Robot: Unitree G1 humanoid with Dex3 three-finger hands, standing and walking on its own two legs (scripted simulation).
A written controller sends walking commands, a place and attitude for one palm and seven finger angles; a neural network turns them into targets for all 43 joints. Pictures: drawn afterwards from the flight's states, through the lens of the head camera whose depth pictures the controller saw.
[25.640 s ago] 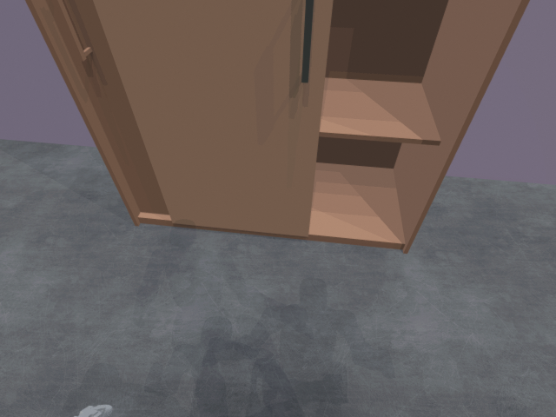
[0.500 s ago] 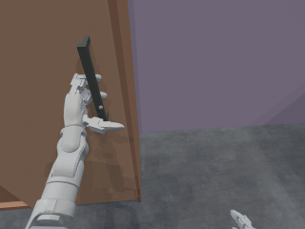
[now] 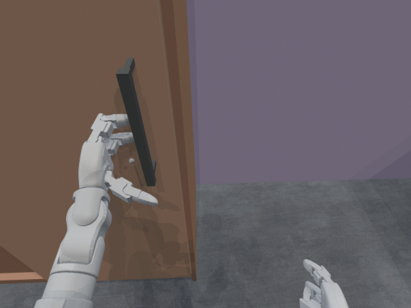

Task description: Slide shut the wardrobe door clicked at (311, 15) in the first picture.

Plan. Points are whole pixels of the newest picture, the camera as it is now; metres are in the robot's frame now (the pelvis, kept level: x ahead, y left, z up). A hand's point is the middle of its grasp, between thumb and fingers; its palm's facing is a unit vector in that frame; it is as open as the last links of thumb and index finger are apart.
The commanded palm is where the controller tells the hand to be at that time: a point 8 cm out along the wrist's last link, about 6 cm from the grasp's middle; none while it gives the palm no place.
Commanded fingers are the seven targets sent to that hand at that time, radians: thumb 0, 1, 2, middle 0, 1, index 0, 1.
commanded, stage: slip the hand off the handle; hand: left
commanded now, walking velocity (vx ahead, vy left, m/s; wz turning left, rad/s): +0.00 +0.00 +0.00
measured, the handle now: (142, 131) +0.39 +0.16 +0.18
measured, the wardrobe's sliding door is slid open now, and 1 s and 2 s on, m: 0.00 0.00 0.00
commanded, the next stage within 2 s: draw the hand back to the body in 1.04 s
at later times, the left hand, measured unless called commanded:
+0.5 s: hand (100, 168) +0.31 +0.22 +0.15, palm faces +0.15 -0.98 -0.10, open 14.7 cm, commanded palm +0.26 +0.25 +0.15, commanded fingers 0.00 -0.55 0.20 -0.25 -1.15 -0.25 -1.15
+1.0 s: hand (86, 213) +0.22 +0.21 +0.15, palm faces +0.17 -0.98 -0.11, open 14.7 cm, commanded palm +0.18 +0.25 +0.15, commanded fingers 0.00 -0.55 0.20 -0.25 -1.15 -0.25 -1.15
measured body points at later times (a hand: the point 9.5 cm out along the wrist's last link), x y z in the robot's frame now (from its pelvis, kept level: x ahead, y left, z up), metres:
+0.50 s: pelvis -0.01 +0.01 +0.00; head -0.02 +0.00 +0.45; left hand +0.29 +0.27 +0.16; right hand +0.14 -0.24 -0.09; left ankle +0.00 +0.11 -0.73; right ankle -0.01 -0.10 -0.73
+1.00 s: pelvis -0.01 +0.01 +0.00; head -0.04 -0.01 +0.45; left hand +0.20 +0.26 +0.15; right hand +0.19 -0.20 -0.07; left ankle +0.00 +0.11 -0.73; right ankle -0.01 -0.10 -0.73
